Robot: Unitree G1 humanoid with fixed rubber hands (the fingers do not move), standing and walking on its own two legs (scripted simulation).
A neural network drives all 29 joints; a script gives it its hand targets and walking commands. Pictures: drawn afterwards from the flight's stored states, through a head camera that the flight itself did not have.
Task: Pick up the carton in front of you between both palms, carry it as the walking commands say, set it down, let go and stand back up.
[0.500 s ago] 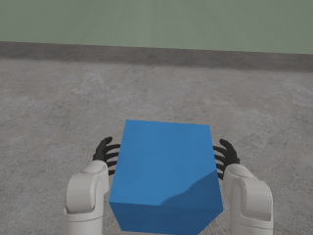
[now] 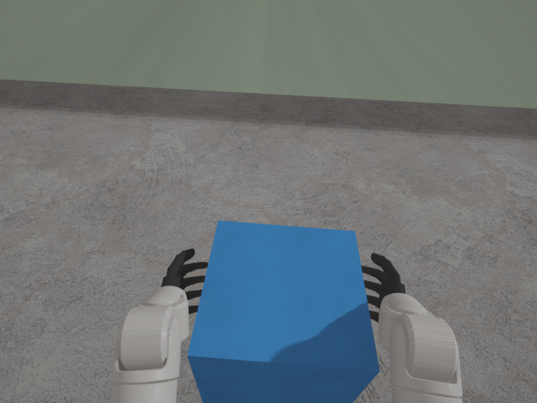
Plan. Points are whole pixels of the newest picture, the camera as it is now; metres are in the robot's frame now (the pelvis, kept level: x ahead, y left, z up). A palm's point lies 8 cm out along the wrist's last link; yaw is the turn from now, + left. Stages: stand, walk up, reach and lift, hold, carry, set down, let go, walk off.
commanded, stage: carry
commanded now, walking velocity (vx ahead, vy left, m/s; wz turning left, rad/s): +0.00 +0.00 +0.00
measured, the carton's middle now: (278, 325) +0.28 +0.00 -0.01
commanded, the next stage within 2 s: hold in 0.82 s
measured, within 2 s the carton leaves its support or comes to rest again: neither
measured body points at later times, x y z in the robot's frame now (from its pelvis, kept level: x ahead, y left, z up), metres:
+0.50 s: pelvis -0.04 +0.00 +0.00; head -0.06 +0.00 +0.45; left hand +0.26 +0.15 +0.03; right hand +0.26 -0.15 +0.03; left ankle -0.09 +0.10 -0.73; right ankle +0.03 -0.11 -0.73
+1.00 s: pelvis -0.05 +0.00 +0.01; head -0.06 -0.01 +0.46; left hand +0.23 +0.18 +0.04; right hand +0.26 -0.12 +0.04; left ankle -0.09 +0.11 -0.73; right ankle +0.03 -0.13 -0.73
